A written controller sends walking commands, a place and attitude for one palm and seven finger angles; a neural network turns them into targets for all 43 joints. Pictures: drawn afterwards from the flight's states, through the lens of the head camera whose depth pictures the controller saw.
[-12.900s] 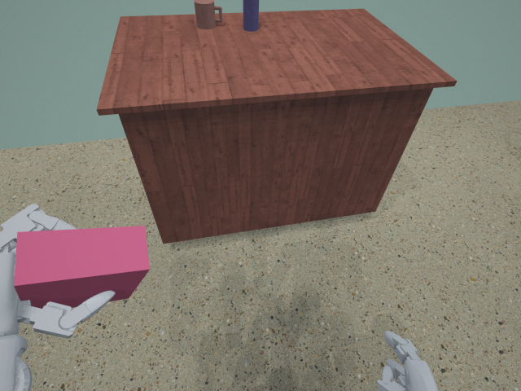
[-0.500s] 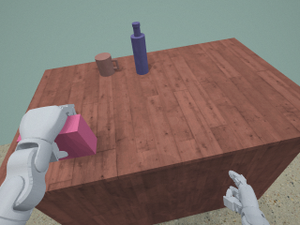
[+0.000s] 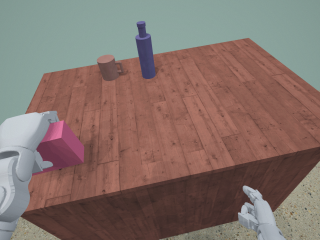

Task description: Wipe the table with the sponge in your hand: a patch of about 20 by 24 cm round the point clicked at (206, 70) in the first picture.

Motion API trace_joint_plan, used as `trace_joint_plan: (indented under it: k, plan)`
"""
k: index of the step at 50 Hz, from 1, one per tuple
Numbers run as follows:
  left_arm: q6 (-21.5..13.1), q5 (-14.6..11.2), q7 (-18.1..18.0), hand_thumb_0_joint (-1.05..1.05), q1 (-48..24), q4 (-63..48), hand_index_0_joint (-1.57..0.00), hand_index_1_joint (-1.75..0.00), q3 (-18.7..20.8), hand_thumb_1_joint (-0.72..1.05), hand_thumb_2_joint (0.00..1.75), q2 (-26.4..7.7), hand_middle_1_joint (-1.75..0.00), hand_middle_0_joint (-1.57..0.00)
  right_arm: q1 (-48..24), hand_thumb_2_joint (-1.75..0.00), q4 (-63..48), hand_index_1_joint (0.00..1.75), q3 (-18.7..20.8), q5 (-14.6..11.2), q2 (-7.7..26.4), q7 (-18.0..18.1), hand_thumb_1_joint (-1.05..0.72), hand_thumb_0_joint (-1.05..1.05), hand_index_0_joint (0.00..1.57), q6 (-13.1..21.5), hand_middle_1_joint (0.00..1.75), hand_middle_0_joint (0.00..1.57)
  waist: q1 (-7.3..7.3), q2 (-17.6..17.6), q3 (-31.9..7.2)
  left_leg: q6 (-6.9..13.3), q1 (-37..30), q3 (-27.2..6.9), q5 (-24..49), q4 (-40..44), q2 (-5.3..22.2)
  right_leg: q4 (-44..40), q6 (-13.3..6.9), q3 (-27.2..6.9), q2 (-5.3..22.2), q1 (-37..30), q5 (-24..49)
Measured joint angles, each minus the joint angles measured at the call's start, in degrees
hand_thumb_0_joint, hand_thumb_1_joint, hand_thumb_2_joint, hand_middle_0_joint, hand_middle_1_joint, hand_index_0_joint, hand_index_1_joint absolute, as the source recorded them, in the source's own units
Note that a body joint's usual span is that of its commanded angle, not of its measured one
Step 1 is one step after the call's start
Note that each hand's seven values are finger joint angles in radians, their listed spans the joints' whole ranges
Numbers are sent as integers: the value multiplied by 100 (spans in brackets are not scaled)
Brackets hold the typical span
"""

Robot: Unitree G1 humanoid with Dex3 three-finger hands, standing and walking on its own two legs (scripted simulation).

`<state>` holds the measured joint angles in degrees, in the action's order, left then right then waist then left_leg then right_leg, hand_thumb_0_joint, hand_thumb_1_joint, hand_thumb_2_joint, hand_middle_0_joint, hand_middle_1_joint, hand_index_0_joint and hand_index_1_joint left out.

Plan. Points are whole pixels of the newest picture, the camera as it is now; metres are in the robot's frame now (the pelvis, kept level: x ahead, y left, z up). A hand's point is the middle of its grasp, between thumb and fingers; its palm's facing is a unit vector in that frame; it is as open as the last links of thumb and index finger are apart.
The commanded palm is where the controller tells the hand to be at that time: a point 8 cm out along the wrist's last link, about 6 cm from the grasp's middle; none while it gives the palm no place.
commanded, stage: move the sponge above the wiping area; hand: left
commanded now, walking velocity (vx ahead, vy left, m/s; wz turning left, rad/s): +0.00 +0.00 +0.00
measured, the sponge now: (49, 153) +0.24 +0.33 +0.11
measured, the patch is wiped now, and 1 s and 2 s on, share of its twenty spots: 0.00 0.00 0.00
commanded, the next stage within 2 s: none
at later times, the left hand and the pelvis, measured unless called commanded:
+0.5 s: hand (33, 138) +0.26 +0.36 +0.15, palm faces +0.09 -0.02 -1.00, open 9.5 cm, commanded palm +0.22 +0.33 +0.20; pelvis +0.01 +0.02 +0.00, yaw +0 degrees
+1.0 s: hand (32, 139) +0.25 +0.36 +0.15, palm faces +0.05 -0.02 -1.00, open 9.5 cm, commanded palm +0.21 +0.33 +0.20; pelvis +0.00 +0.02 +0.00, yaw +0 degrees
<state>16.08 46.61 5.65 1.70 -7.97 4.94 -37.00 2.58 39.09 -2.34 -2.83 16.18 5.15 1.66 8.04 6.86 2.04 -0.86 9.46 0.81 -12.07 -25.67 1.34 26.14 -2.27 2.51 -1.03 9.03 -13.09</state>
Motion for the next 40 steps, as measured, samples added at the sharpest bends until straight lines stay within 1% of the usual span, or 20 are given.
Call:
trace_joint_plan:
  k: [3, 5, 7, 10, 12, 15, 17, 19, 22, 24, 26, 28, 30, 33, 35, 37, 39, 40]
  plan:
    - [145, 13, 40, 0, -109, 263, -79, -137, 122, -43, 100, -15, -136, -80, -45, -90, 36, 30, -2, -33, 22, 16, -90, 1, 20, -12, 30, 20, -20, 13, 11, 8, 31, -23, 6, 2, -11, -24, 11, 22, 10, 12, 8]
    - [211, 51, 155, 0, -170, 416, -78, -137, 80, -43, 100, 1, -136, -80, -55, -90, 18, 30, 2, -43, 46, 36, -90, 1, 20, -11, 30, 20, -54, 27, 17, 24, 62, -54, 15, 9, -37, -37, 29, 52, 35, 24, 8]
    - [190, 74, 302, 0, -152, 442, -78, -137, 6, -43, 100, 27, -136, -79, -59, -90, -11, 30, 1, -50, 65, 63, -90, 1, 21, 10, 30, 20, -76, 37, 41, 44, 77, -56, 17, 10, -55, -44, 43, 53, 52, 35, 9]
    - [-95, 99, 449, 0, -7, 310, -78, -137, -109, -43, 100, 51, -137, -79, -7, -90, -57, 30, 11, -12, 52, 92, -90, 1, 21, 57, 30, 20, -118, 11, 57, 74, 84, -48, -1, 5, -82, -42, 71, 44, 79, 40, -4]
    - [-335, 97, 455, 0, 141, 114, -78, -137, -124, -43, 100, 30, -136, -79, 16, -90, -75, 30, 4, 18, 17, 101, -90, 1, 21, 90, 30, 20, -122, -30, 80, 87, 47, -11, -22, 11, -81, -54, 79, 7, 77, 14, -9]
    - [-630, 75, 257, 0, 243, -105, -79, -137, -101, -43, 100, 16, -136, -80, 91, -90, -103, 30, 25, 60, -48, 93, -90, 1, 21, 113, 30, 20, -112, -86, 68, 100, -2, 13, -46, 29, -82, -110, 95, -20, 77, -45, -3]
    - [-668, 35, 59, 0, 223, -161, -79, -136, -22, -43, 100, 15, -136, -80, 92, -90, -81, 30, 28, 59, -77, 64, -90, 1, 20, 103, 30, 20, -85, -103, 69, 104, -31, 40, -52, 48, -76, -157, 101, -48, 70, -75, 18]
    - [-564, 13, -148, 0, 158, -128, -79, -136, 79, -43, 100, 35, -136, -80, 95, -90, -80, 30, 70, 47, -98, 37, -90, 1, 20, 82, 30, 20, -75, -103, 43, 111, -20, 57, -50, 59, -77, -190, 115, -65, 71, -70, 40]
    - [-197, 7, -299, 0, 61, 23, -79, -137, 233, -43, 100, 59, -136, -80, 55, -90, -77, 30, 83, 9, -65, -30, -90, 1, 20, 16, 30, 20, -90, -101, 4, 129, 7, 90, -27, 92, -96, -208, 140, -99, 90, -25, 66]
    - [95, 42, -256, 0, -11, 176, -78, -137, 249, -43, 100, 65, -136, -80, 32, -90, -89, 30, 74, -16, -17, -64, -90, 1, 20, -39, 30, 20, -125, -100, -26, 148, 46, 82, -3, 111, -125, -205, 163, -90, 119, 15, 73]
    - [339, 74, -114, 0, -13, 242, -78, -137, 204, -43, 100, 93, -137, -79, 12, -90, -109, 30, 61, -47, 39, -82, -90, 1, 20, -89, 30, 20, -155, -98, -34, 171, 71, 65, 27, 133, -160, -201, 182, -73, 153, 41, 78]
    - [441, 106, 62, 0, 55, 203, -78, -137, 80, -43, 100, 150, -137, -79, 20, -90, -140, 31, 69, -61, 84, -73, -90, 1, 20, -109, 30, 20, -167, -86, -32, 195, 98, 46, 40, 127, -190, -188, 200, -54, 183, 59, 77]
    - [348, 145, 220, 0, 165, 112, -78, -137, -100, -43, 100, 208, -137, -79, 53, -90, -162, 30, 87, -51, 104, -43, -90, 1, 20, -103, 30, 20, -170, -85, -26, 217, 108, 15, 47, 122, -222, -182, 218, -23, 213, 54, 70]
    - [8, 232, 322, 0, 260, -34, -78, -137, -384, -43, 100, 241, -137, -79, 94, -90, -145, 30, 97, -27, 78, 51, -90, 1, 19, -52, 30, 20, -116, -111, 20, 230, 76, -3, 42, 108, -236, -176, 214, -6, 226, 12, 62]
    - [-276, 289, 241, 0, 228, -86, -79, -137, -518, -43, 100, 258, -136, -80, 128, -90, -116, 29, 106, 10, 23, 98, -90, 1, 18, -4, 30, 20, -71, -136, 49, 225, 32, -17, 46, 121, -234, -200, 203, 8, 223, -41, 67]
    - [-482, 308, 78, 0, 175, -139, -79, -137, -535, -43, 100, 224, -136, -80, 115, -90, -66, 29, 96, 29, -47, 134, -90, 1, 17, 33, 30, 20, -25, -155, 87, 211, -28, 5, 52, 147, -210, -233, 171, -17, 196, -90, 87]
    - [-562, 311, -147, 0, 20, -62, -79, -136, -492, -43, 100, 186, -136, -80, 103, -90, -18, 28, 90, 41, -115, 132, -90, 1, 16, 49, 30, 20, -7, -162, 77, 191, -49, 12, 64, 170, -187, -272, 159, -26, 173, -113, 113]
    - [-535, 299, -248, 0, -81, 11, -79, -136, -444, -43, 100, 174, -136, -80, 90, -90, 3, 28, 82, 36, -141, 115, -90, 1, 16, 40, 30, 20, -8, -160, 65, 180, -53, 13, 74, 185, -177, -292, 157, -27, 163, -118, 128]
